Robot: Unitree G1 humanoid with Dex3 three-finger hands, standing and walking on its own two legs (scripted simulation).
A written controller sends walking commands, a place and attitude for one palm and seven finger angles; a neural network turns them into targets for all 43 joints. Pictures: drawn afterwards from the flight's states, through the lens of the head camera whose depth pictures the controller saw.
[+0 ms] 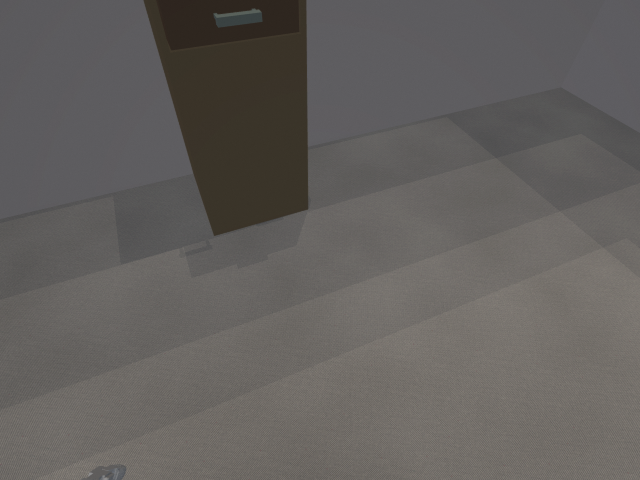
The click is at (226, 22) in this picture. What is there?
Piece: drawer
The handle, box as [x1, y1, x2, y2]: [213, 8, 262, 27]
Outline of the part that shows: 262,21 261,12 258,9 256,10 254,8 249,11 225,14 213,13 218,27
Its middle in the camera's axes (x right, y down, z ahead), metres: -0.24 -0.62 +1.08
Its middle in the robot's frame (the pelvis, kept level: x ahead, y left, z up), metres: +1.23 +0.30 +0.08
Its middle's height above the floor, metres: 0.85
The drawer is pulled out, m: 0.00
